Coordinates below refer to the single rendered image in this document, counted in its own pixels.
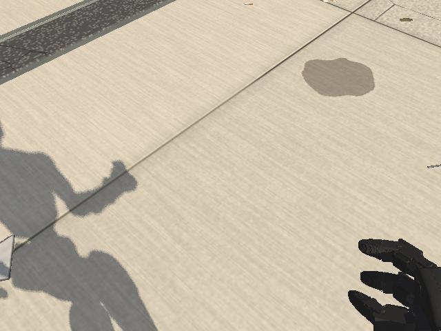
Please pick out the robot right hand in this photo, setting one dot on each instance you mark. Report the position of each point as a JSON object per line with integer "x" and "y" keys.
{"x": 422, "y": 295}

